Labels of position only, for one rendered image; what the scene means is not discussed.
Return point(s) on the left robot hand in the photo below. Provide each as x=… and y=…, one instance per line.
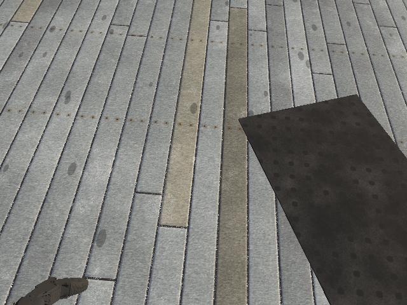
x=51, y=290

